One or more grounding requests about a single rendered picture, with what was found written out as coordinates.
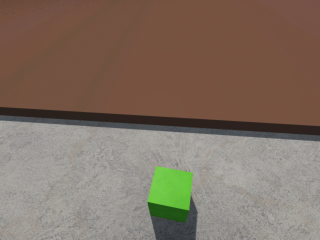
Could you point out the carton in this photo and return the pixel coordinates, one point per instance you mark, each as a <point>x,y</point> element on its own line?
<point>170,194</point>

